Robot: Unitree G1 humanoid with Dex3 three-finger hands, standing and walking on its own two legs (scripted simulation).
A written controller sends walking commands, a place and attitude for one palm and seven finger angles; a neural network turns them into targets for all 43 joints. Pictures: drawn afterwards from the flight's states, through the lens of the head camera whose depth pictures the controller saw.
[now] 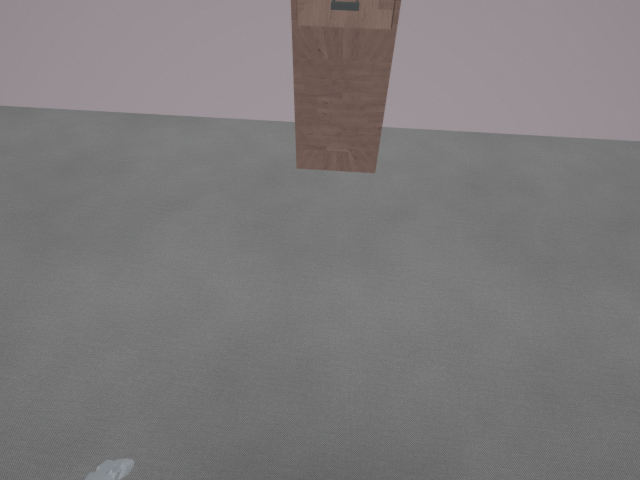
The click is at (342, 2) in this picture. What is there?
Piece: drawer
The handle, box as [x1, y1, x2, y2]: [331, 0, 358, 10]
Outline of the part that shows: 331,1 331,9 358,10 357,0 355,2 340,2 334,0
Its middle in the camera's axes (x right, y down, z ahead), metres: +0.09 -0.87 +1.43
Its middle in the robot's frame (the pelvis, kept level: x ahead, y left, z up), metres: +1.66 -0.01 +0.02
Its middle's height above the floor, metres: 0.79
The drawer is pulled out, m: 0.00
